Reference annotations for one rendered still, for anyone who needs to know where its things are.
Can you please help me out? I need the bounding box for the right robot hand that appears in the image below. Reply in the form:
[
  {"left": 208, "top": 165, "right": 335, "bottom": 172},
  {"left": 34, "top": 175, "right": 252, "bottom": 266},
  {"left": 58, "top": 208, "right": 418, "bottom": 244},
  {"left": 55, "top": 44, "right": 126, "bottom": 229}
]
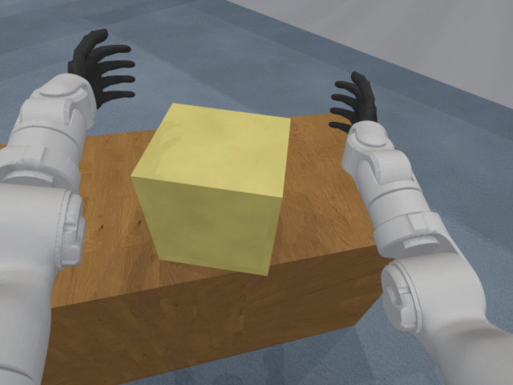
[{"left": 329, "top": 71, "right": 378, "bottom": 134}]

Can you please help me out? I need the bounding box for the right robot upper arm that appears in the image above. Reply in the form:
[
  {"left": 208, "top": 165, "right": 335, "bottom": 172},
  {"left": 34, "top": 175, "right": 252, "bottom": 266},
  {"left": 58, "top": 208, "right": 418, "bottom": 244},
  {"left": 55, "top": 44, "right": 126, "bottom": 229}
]
[{"left": 382, "top": 251, "right": 513, "bottom": 385}]

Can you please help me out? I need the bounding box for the left robot hand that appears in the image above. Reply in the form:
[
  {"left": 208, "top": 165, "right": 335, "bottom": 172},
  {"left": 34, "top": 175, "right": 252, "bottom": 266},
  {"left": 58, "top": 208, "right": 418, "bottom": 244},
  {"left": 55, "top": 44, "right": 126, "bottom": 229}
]
[{"left": 68, "top": 29, "right": 135, "bottom": 110}]

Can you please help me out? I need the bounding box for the left robot forearm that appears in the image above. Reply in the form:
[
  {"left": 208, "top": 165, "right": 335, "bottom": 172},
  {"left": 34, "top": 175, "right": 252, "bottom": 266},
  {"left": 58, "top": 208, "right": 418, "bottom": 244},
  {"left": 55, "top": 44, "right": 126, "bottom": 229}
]
[{"left": 0, "top": 73, "right": 97, "bottom": 194}]

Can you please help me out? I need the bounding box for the right robot forearm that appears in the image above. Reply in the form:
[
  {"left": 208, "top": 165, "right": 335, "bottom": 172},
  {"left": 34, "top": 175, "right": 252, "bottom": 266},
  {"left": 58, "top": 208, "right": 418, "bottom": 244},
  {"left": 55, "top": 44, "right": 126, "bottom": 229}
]
[{"left": 341, "top": 120, "right": 486, "bottom": 313}]

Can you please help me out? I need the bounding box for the left robot upper arm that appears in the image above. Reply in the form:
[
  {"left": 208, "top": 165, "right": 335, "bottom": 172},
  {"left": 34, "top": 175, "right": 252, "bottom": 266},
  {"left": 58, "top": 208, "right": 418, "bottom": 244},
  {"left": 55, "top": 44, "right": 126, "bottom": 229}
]
[{"left": 0, "top": 183, "right": 86, "bottom": 385}]

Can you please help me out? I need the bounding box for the carton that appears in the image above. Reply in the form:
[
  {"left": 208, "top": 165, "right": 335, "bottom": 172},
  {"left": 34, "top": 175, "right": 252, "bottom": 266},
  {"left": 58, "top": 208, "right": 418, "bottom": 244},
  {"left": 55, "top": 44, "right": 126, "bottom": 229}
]
[{"left": 131, "top": 103, "right": 291, "bottom": 276}]

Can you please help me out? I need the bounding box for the pedestal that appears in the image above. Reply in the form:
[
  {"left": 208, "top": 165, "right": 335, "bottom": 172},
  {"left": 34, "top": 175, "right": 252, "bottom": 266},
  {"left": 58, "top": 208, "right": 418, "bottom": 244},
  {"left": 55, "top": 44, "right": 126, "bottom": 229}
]
[{"left": 0, "top": 113, "right": 395, "bottom": 385}]

